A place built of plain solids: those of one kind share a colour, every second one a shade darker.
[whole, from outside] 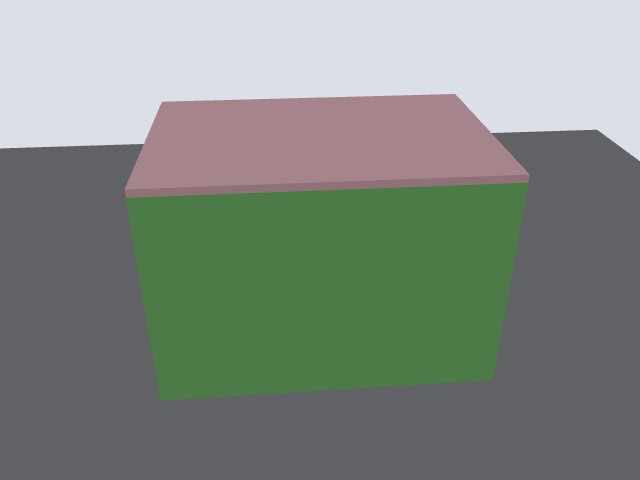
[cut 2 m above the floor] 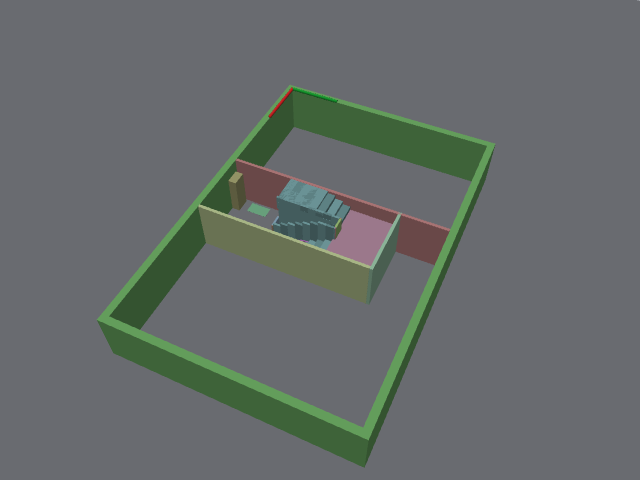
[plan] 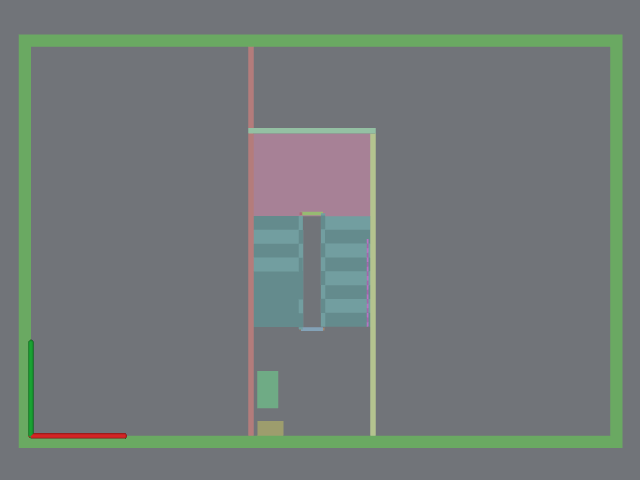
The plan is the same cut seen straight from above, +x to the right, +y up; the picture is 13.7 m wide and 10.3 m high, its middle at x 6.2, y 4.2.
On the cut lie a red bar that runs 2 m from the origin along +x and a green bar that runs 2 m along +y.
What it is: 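A small block of dwellings, 12.4 m wide and 8.3 m deep inside, its common dog-leg stair of 18 risers of 159 mm a storey on goings of 297 mm, 1.06 m wide flights and a well of 0.38 m; the dwelling on the second floor; a hall, a living room with a kitchen corner, a bedroom, the bathroom shut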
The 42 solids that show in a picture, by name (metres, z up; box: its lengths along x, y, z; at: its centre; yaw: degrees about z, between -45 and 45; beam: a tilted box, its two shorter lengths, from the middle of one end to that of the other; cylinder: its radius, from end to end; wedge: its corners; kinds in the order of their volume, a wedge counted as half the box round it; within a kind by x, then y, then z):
{
 "wall_1": {"box": [0.27, 8.88, 8.63], "at": [-0.13, 4.17, 4.26]},
 "wall_2": {"box": [12.96, 0.27, 8.63], "at": [6.21, -0.13, 4.26]},
 "wall_3": {"box": [12.96, 0.27, 8.63], "at": [6.21, 8.48, 4.26]},
 "wall_4": {"box": [0.27, 8.88, 8.63], "at": [12.56, 4.17, 4.26]},
 "roof_slab_1": {"box": [12.94, 8.86, 0.44], "at": [6.21, 4.17, 8.64]},
 "piece_1": {"box": [1.06, 0.31, 2.75], "at": [5.31, 2.48, 1.32]},
 "piece_2": {"box": [1.06, 0.6, 2.59], "at": [5.31, 2.63, 1.25]},
 "piece_3": {"box": [1.06, 0.9, 2.43], "at": [5.31, 2.78, 1.17]},
 "piece_4": {"box": [1.06, 1.2, 2.27], "at": [5.31, 2.93, 1.09]},
 "piece_5": {"box": [1.06, 1.49, 2.11], "at": [5.31, 3.08, 1.01]},
 "piece_6": {"box": [1.06, 1.79, 1.96], "at": [5.31, 3.23, 0.93]},
 "piece_7": {"box": [1.06, 2.09, 1.8], "at": [5.31, 3.37, 0.85]},
 "piece_8": {"box": [1.06, 2.39, 1.64], "at": [5.31, 3.52, 0.77]},
 "piece_9": {"box": [0.09, 0.3, 2.03], "at": [5.79, 2.78, 2.45]},
 "piece_10": {"box": [0.09, 0.3, 1.56], "at": [5.79, 3.67, 2.21]},
 "piece_11": {"box": [0.09, 0.3, 1.4], "at": [5.79, 3.97, 2.13]},
 "piece_12": {"box": [0.09, 0.3, 1.24], "at": [5.79, 4.27, 2.05]},
 "piece_13": {"box": [0.09, 0.3, 1.08], "at": [5.79, 4.57, 1.97]},
 "piece_14": {"box": [0.09, 0.3, 1.13], "at": [6.27, 2.49, 0.51]},
 "piece_15": {"box": [0.09, 0.3, 1.29], "at": [6.27, 2.79, 0.59]},
 "piece_16": {"box": [0.09, 0.3, 1.45], "at": [6.27, 3.08, 0.67]},
 "piece_17": {"box": [0.09, 0.3, 1.61], "at": [6.27, 3.38, 0.75]},
 "piece_18": {"box": [0.09, 0.3, 1.76], "at": [6.27, 3.68, 0.83]},
 "piece_19": {"box": [0.09, 0.3, 1.92], "at": [6.27, 3.98, 0.91]},
 "piece_20": {"box": [0.09, 0.3, 2.08], "at": [6.27, 4.28, 0.99]},
 "piece_21": {"box": [0.09, 0.3, 2.24], "at": [6.27, 4.58, 1.07]},
 "piece_22": {"box": [1.06, 2.39, 0.21], "at": [6.75, 3.53, 0.05]},
 "piece_23": {"box": [1.06, 2.09, 0.37], "at": [6.75, 3.68, 0.13]},
 "piece_24": {"box": [1.06, 1.79, 0.53], "at": [6.75, 3.83, 0.21]},
 "piece_25": {"box": [1.06, 1.49, 0.69], "at": [6.75, 3.98, 0.29]},
 "piece_26": {"box": [1.06, 1.2, 0.84], "at": [6.75, 4.13, 0.37]},
 "piece_27": {"box": [1.06, 0.9, 1.0], "at": [6.75, 4.27, 0.45]},
 "piece_28": {"box": [1.06, 0.6, 1.16], "at": [6.75, 4.42, 0.53]},
 "piece_29": {"box": [1.06, 0.31, 1.32], "at": [6.75, 4.57, 0.61]},
 "half_1": {"box": [2.5, 1.77, 1.48], "at": [6.03, 5.6, 0.69]},
 "core_wall_1": {"box": [0.12, 6.48, 8.47], "at": [7.34, 3.24, 4.18]},
 "core_wall_low_1": {"box": [0.12, 8.35, 5.61], "at": [4.72, 4.17, 2.75]},
 "core_wall_back_1": {"box": [2.74, 0.12, 8.47], "at": [6.03, 6.54, 4.18]},
 "hung_more_letter_boxes_1": {"box": [0.56, 0.32, 1.55], "at": [5.14, 0.16, 0.72]},
 "ground_whole_1": {"box": [0.48, 0.08, 1.0], "at": [6.03, 2.29, 0.45]},
 "whole_1": {"box": [0.48, 0.08, 0.95], "at": [6.03, 4.77, 1.9]},
 "laid_doormat_1": {"box": [0.45, 0.8, 0.05], "at": [5.08, 0.99, -0.02]}
}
